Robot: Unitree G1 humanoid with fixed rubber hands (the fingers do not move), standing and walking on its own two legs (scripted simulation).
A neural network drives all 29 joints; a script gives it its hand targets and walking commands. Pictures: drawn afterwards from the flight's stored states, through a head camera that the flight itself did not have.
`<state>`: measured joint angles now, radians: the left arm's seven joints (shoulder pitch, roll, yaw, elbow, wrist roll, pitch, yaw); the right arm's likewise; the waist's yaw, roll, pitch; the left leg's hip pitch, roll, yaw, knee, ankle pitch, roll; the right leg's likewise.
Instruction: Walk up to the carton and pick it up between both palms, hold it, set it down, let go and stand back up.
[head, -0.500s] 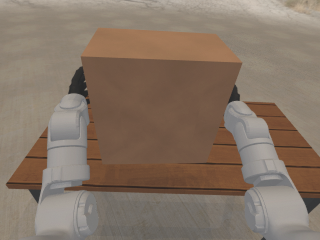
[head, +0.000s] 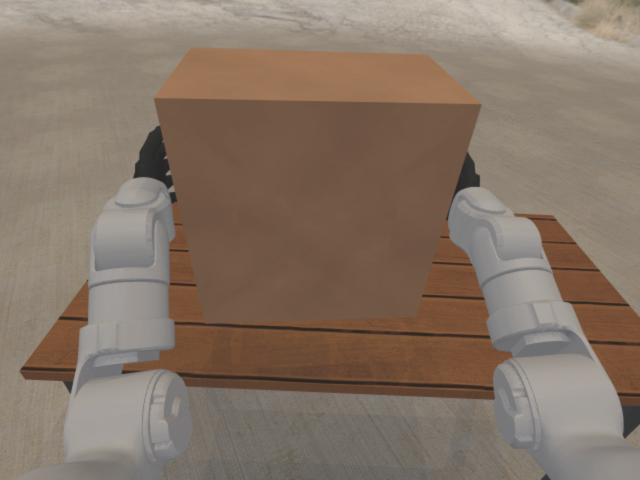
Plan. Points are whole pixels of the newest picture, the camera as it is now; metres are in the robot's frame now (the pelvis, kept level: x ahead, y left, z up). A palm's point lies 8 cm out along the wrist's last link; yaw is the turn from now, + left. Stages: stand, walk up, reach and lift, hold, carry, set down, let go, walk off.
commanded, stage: hold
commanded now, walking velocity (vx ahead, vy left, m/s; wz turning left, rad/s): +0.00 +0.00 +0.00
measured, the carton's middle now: (312, 193) +0.39 -0.01 +0.24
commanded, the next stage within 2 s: none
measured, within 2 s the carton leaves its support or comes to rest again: neither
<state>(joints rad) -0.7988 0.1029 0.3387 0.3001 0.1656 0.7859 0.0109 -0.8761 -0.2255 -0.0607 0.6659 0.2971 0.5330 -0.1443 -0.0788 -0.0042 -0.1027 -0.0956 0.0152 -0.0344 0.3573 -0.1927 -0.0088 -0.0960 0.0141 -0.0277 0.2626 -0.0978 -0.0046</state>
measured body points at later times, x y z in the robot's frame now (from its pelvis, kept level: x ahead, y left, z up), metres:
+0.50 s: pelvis +0.00 +0.00 +0.00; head -0.08 +0.01 +0.44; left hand +0.38 +0.18 +0.28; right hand +0.39 -0.19 +0.27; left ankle +0.01 +0.12 -0.75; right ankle +0.03 -0.12 -0.75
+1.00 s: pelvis +0.00 -0.01 +0.00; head -0.08 +0.00 +0.44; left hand +0.38 +0.18 +0.27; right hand +0.39 -0.19 +0.27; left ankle +0.01 +0.12 -0.75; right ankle +0.03 -0.12 -0.75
